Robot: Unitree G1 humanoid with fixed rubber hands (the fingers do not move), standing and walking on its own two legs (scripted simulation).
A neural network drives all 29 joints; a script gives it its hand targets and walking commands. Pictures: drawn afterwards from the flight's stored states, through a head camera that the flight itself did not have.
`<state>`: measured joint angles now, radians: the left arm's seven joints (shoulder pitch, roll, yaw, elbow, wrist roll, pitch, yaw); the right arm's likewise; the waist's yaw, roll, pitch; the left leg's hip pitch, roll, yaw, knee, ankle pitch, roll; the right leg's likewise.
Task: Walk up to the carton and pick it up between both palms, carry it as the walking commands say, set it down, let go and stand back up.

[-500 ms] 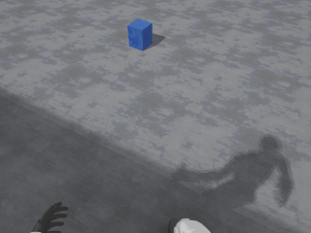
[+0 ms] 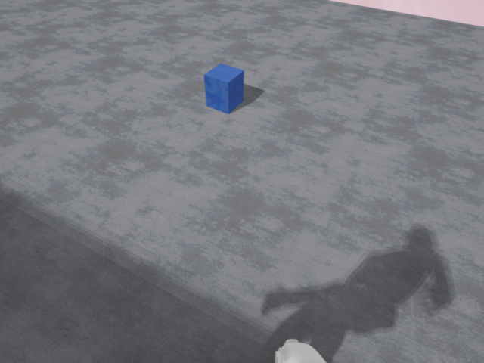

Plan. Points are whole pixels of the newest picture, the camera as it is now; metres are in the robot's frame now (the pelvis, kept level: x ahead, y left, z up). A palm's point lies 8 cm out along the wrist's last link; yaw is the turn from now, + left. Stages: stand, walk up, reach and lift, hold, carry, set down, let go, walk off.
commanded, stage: walk up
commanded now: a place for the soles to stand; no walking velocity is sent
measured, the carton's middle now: (224, 88) +2.01 +0.05 -0.64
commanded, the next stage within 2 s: none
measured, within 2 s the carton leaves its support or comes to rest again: neither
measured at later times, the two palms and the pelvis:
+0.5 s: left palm (93, 294) +0.28 +0.30 -0.11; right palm (373, 217) +0.44 -0.32 -0.09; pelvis +0.28 -0.03 -0.01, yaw +4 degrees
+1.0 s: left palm (133, 162) +0.65 +0.29 -0.10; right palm (367, 183) +0.57 -0.35 -0.12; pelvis +0.54 -0.03 -0.01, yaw +2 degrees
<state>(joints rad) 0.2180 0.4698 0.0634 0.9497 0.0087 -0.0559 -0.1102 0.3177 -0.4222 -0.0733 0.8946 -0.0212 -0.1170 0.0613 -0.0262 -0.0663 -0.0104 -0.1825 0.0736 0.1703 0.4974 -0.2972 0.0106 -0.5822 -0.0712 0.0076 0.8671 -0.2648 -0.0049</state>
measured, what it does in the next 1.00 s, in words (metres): walks ahead: right foot, then left foot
